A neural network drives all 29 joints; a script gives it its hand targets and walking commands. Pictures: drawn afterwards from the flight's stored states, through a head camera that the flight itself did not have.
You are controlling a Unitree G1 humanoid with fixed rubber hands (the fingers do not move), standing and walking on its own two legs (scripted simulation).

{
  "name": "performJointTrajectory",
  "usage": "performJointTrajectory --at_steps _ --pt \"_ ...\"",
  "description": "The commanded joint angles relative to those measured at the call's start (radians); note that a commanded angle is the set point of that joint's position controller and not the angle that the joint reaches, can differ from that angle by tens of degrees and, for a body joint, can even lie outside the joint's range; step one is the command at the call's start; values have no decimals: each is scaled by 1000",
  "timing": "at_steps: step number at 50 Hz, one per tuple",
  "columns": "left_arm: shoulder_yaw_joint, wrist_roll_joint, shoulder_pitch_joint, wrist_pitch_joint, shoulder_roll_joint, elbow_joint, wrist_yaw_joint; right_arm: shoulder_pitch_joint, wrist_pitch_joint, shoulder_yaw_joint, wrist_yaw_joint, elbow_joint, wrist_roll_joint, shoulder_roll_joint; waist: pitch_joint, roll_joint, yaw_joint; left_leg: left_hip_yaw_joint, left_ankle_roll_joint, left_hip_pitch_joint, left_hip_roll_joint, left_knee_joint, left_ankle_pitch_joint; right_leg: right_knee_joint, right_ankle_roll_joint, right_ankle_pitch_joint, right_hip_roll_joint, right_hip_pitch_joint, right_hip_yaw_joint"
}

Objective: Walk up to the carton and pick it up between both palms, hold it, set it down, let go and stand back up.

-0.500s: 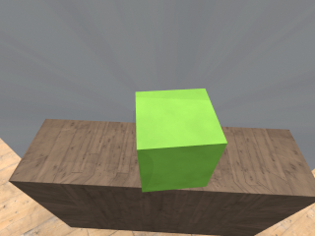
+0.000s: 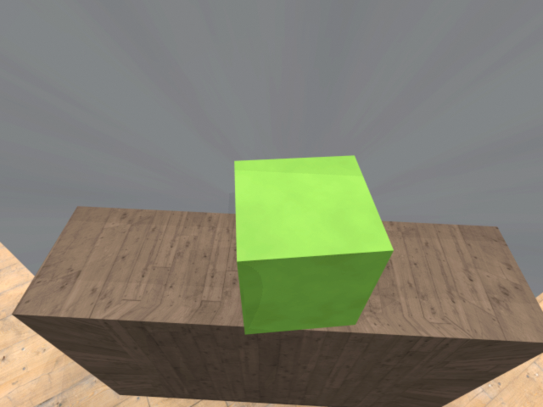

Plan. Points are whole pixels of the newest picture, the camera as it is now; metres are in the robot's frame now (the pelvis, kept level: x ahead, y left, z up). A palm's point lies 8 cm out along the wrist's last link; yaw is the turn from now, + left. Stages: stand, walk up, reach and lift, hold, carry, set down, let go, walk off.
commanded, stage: stand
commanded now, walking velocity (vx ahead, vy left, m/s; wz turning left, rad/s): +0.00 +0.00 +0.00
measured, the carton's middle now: (298, 247) +0.39 -0.04 -0.02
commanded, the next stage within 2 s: none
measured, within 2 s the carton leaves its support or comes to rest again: neither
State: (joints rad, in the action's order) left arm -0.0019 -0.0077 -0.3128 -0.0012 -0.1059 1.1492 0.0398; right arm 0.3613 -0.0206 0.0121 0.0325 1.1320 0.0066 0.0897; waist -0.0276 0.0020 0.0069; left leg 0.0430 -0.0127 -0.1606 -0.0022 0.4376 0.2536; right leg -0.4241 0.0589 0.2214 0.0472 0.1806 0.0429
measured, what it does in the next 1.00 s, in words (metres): stands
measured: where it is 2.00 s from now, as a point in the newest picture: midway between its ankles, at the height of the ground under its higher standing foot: outside the picture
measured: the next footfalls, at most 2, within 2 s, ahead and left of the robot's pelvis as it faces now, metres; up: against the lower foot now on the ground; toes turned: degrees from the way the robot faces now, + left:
none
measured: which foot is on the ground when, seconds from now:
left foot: down 0.00-1.00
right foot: down 0.00-1.00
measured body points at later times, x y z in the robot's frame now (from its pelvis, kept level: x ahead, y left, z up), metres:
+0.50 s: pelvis +0.00 +0.00 +0.00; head +0.01 +0.00 +0.45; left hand -0.02 +0.21 -0.16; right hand -0.04 -0.20 -0.16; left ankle -0.01 +0.11 -0.74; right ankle +0.01 -0.16 -0.74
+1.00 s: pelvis +0.01 +0.00 +0.00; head +0.01 +0.00 +0.45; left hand -0.02 +0.21 -0.16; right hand -0.03 -0.20 -0.16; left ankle -0.01 +0.11 -0.74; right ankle +0.01 -0.16 -0.74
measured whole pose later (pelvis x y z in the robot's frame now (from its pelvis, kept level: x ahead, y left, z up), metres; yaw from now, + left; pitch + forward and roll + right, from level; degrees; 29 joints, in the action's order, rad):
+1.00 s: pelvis +0.01 +0.00 +0.00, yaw +0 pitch -1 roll +0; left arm -0.01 -0.01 -0.31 0.00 -0.11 1.15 0.04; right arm 0.35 -0.02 0.01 0.03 1.12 0.01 0.11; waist -0.03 0.00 0.00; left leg 0.04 -0.01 -0.15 0.00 0.43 0.26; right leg -0.43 0.06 0.23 0.06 0.17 0.04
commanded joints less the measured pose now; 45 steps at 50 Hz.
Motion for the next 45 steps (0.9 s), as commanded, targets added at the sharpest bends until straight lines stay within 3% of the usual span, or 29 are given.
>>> performJointTrajectory --at_steps 1,3,5,8,9,11,13,14,16,17,18,19,20,21,22,23,24,26,27,28,30,32,34,35,36,39,42,43,45 --pt "-33 -1 -73 -7 -116 -19 8 62 -15 19 5 -27 9 95 -31 3 6 -92 -23 -28 -88 -106 -116 53 -41 -135 38 22 22" --pt "-23 -2 -85 -10 -70 -17 1 72 -6 20 4 -9 7 76 -54 34 -18 -84 -21 -44 -82 -112 -98 45 -37 -114 38 14 20" --pt "-6 -12 -67 -5 -60 -8 -2 76 -4 32 0 -23 1 82 -90 -36 15 -88 -20 -28 -82 -105 -78 55 -22 -103 31 69 -3" --pt "-29 -3 -64 -6 -104 -29 -5 85 -2 27 8 -14 8 89 -51 -17 -7 -70 -19 -14 -79 -101 -118 64 -17 -116 29 41 3" --pt "-17 -1 -81 -11 -78 -24 -8 53 1 22 4 -29 2 63 -54 49 -7 -82 -16 -30 -81 -102 -98 56 -26 -121 27 46 18" --pt "-21 -5 -74 -10 -91 -25 -4 84 -1 21 10 -13 0 66 -77 -4 12 -98 -22 -33 -86 -100 -80 59 -29 -112 30 58 17" --pt "-8 -3 -113 -6 -56 -7 -2 91 -1 23 8 -18 5 95 -58 26 6 -97 -26 -39 -79 -106 -39 72 -25 -99 36 26 18" --pt "-6 -9 -106 -6 -52 -5 -1 85 2 37 5 -11 5 100 -60 -7 -1 -92 -20 -24 -80 -97 -86 64 -26 -111 35 41 12" --pt "-2 -10 -61 -11 -41 -22 -1 102 6 29 3 -9 5 83 -62 -1 15 -103 -17 -47 -93 -116 -78 56 -23 -103 39 22 0" --pt "-20 -3 -61 -9 -92 -36 1 66 1 29 7 -17 6 106 -67 14 -9 -95 -20 -67 -84 -121 -73 63 -19 -120 33 14 5" --pt "-28 -8 -55 -7 -115 -17 9 37 3 25 5 -32 5 83 -90 1 11 -83 -21 -47 -78 -129 -73 64 -17 -123 32 64 11" --pt "-24 2 -93 -5 -99 -18 -3 94 3 16 10 -7 -3 82 -81 41 -8 -89 -14 -65 -76 -123 -56 75 -15 -118 39 10 15" --pt "-13 -3 -88 1 -54 -5 2 97 4 16 3 -3 -3 55 -112 11 15 -82 -11 -32 -72 -117 -66 70 -22 -128 36 62 4" --pt "-5 -8 -74 2 -47 -24 5 99 8 27 6 -11 -7 112 -115 15 16 -105 -16 -74 -80 -137 -53 69 -26 -106 40 45 14" --pt "-30 4 -81 -2 -90 -23 1 76 7 15 9 -1 2 59 -122 -13 -14 -100 -18 -75 -77 -136 -25 62 -17 -85 23 55 9" --pt "-12 -11 -107 -3 -68 -3 -3 84 8 24 2 -6 6 95 -60 -29 -5 -104 -14 -41 -86 -130 -36 73 -18 -90 29 14 0" --pt "-2 -5 -111 -6 -49 -14 -9 92 2 38 -1 -13 -2 126 -41 21 4 -111 -26 -19 -82 -111 -58 59 -21 -97 34 26 2" --pt "-8 -10 -62 -4 -50 -22 -8 77 2 26 1 -16 6 99 -69 -14 14 -120 -31 -47 -101 -133 -58 55 -26 -104 33 17 -1" --pt "-14 -3 -106 0 -72 -11 -1 63 -5 25 -3 -25 8 99 -51 -3 -18 -114 -36 -32 -99 -122 -57 59 -32 -108 38 19 14" --pt "-18 -2 -89 -5 -106 -3 -1 82 -6 30 1 -21 2 114 -71 -11 6 -99 -24 -23 -83 -119 -73 55 -28 -95 35 46 20" --pt "-13 -9 -86 -6 -60 -7 0 75 -4 17 6 -16 8 69 -85 30 -12 -95 -24 -34 -90 -110 -122 65 -21 -107 41 38 7" --pt "-7 -3 -74 -2 -50 -7 1 127 -1 13 8 -9 -8 70 -82 5 21 -72 -21 -36 -71 -115 -80 60 -14 -124 38 39 11" --pt "-1 -4 -116 0 -31 13 0 106 1 4 3 -19 1 57 -90 27 -6 -91 -17 -44 -78 -119 -81 65 -17 -111 39 34 6" --pt "-6 -6 -90 1 -83 14 0 107 3 13 6 -15 -1 89 -112 3 8 -80 -17 -46 -76 -104 -97 63 -16 -109 31 61 17" --pt "-19 0 -77 -5 -88 5 -3 122 3 13 7 -10 4 70 -102 -70 7 -80 -22 -38 -78 -103 -138 55 -19 -123 33 59 10" --pt "0 -13 -80 -5 -30 2 -10 79 -12 13 0 -23 3 82 -53 18 -6 -93 -33 -33 -90 -88 -97 48 -29 -129 49 35 14" --pt "-20 -4 -85 -11 -83 0 -4 81 -13 19 4 -29 6 118 -16 -34 -2 -69 -21 7 -86 -73 -184 49 -29 -180 41 19 21" --pt "-23 4 -87 -9 -91 1 3 100 -11 12 3 -22 2 78 -39 22 3 -65 -18 -5 -82 -86 -206 48 -31 -188 46 4 18" --pt "-15 -1 -105 -8 -68 6 5 100 -9 14 2 -9 1 104 -68 26 2 -91 -23 -17 -84 -90 -178 59 -26 -132 40 29 4"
